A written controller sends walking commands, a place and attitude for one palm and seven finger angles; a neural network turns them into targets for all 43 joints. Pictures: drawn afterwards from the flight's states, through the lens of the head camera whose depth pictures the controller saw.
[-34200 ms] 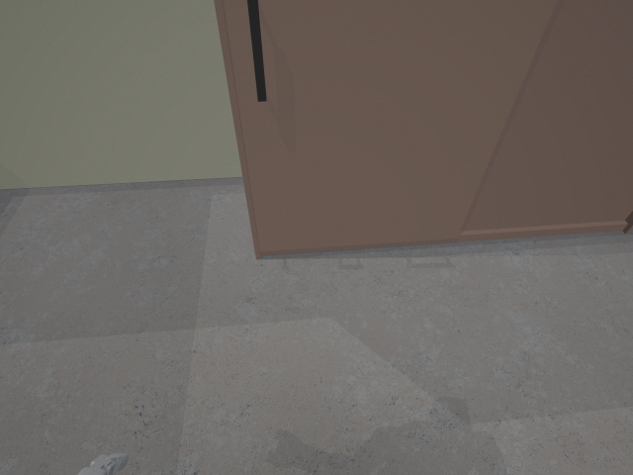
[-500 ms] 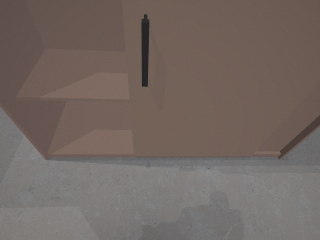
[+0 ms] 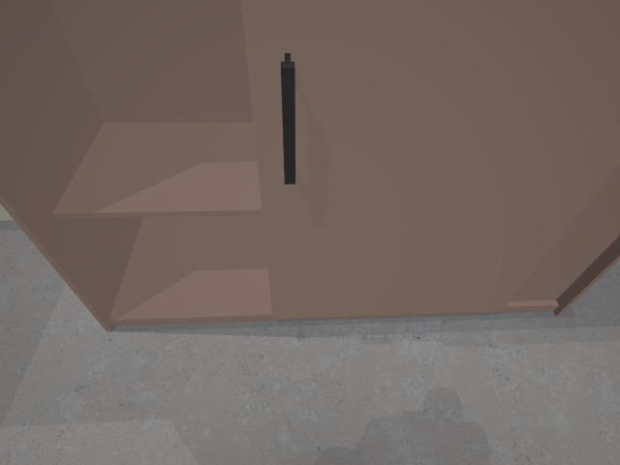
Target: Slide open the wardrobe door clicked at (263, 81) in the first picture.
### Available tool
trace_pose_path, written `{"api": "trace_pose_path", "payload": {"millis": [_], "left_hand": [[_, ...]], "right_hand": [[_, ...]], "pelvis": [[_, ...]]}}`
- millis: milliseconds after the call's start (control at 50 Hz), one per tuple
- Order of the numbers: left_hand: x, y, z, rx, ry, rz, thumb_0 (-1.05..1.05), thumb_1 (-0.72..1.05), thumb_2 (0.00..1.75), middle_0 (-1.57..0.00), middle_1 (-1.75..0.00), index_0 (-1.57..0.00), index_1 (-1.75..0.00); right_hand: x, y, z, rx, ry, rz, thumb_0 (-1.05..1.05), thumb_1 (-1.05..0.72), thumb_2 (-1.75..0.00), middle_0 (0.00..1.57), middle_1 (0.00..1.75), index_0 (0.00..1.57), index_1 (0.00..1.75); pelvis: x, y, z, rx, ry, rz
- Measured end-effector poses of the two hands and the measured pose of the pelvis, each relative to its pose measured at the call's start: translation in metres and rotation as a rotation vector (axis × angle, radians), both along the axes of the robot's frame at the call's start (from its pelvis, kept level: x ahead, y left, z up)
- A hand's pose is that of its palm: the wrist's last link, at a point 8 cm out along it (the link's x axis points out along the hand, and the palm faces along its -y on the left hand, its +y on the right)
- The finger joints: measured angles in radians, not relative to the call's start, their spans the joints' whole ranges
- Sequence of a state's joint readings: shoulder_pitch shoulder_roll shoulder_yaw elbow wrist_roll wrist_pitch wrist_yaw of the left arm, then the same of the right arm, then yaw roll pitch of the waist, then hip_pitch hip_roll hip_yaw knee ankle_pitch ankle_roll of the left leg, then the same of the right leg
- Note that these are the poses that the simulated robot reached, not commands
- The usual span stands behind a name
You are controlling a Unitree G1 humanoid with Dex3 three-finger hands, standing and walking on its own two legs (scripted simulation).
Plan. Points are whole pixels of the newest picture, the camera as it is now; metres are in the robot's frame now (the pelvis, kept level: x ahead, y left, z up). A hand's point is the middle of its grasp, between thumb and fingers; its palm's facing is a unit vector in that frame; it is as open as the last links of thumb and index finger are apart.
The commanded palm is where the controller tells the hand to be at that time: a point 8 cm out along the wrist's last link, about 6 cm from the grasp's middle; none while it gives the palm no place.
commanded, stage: let the arm hang, fingers relaxed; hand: left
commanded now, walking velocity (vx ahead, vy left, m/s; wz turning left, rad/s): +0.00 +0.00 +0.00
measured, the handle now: (288, 124) +0.67 +0.08 +0.08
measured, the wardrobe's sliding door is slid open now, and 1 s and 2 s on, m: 0.57 0.57 0.57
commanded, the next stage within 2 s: look to check the result in 0.16 s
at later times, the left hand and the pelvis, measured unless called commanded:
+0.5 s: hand out of the picture +0.04 +0.19 -0.17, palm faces -0.02 -0.97 -0.23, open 7.4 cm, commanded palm none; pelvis +0.01 -0.01 +0.00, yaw +0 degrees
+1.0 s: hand out of the picture +0.08 +0.20 -0.17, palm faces -0.02 -0.97 -0.26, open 7.4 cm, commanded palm none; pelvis +0.03 -0.01 +0.00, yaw +0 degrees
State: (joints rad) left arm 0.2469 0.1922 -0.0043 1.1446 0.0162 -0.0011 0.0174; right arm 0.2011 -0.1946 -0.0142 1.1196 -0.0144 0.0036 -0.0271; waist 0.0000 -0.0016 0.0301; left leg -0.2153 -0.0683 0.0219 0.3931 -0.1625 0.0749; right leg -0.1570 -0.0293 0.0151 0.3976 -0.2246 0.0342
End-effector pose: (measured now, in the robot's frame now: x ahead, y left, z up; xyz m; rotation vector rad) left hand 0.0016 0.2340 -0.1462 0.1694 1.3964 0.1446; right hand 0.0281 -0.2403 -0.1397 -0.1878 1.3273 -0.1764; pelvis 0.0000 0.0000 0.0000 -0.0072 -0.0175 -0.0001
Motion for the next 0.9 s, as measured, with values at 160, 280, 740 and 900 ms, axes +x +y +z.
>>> {"api": "trace_pose_path", "payload": {"millis": [160, 280, 740, 900], "left_hand": [[0.011, -0.008, -0.002, -0.019, -0.016, -0.014, 0.01, 0.90, 0.89, -0.20, -0.30, -0.20, -0.30], [0.017, -0.005, 0.000, -0.006, -0.015, -0.021, 0.01, 0.90, 0.89, -0.21, -0.30, -0.20, -0.30], [0.054, 0.005, 0.007, 0.034, -0.061, -0.033, 0.01, 0.90, 0.89, -0.20, -0.30, -0.20, -0.30], [0.064, 0.009, 0.009, 0.041, -0.077, -0.039, 0.01, 0.90, 0.89, -0.21, -0.30, -0.20, -0.30]], "right_hand": [[0.002, -0.004, 0.003, -0.011, 0.000, -0.006, 0.00, -0.91, -0.90, 0.20, 0.30, 0.20, 0.30], [-0.001, -0.005, 0.001, -0.005, 0.021, -0.011, 0.00, -0.91, -0.90, 0.20, 0.30, 0.20, 0.30], [0.026, -0.020, 0.005, -0.024, -0.001, 0.000, 0.00, -0.91, -0.90, 0.20, 0.30, 0.20, 0.30], [0.041, -0.031, 0.010, -0.048, -0.027, 0.011, 0.00, -0.91, -0.90, 0.20, 0.30, 0.20, 0.30]], "pelvis": [[0.002, -0.002, 0.001, 0.000, -0.003, -0.003], [0.004, -0.003, 0.001, 0.000, 0.003, -0.005], [0.020, -0.009, 0.003, 0.003, 0.001, -0.008], [0.024, -0.011, 0.004, 0.004, 0.002, -0.008]]}}
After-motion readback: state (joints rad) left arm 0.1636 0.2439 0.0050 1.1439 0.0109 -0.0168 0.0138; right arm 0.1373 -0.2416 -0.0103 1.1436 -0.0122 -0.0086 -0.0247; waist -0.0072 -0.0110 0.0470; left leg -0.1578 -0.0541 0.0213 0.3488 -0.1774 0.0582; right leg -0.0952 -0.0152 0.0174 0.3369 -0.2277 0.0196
